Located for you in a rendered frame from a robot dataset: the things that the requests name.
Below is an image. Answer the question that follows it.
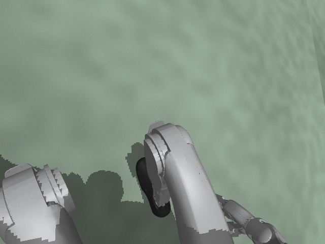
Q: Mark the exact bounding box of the right robot hand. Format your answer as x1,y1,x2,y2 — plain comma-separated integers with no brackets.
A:
216,194,255,237

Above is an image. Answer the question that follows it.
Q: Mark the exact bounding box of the right robot arm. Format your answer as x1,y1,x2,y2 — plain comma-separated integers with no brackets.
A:
245,218,287,244

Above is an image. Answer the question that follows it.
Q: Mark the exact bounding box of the right robot foot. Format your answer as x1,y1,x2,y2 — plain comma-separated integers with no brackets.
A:
136,157,171,218

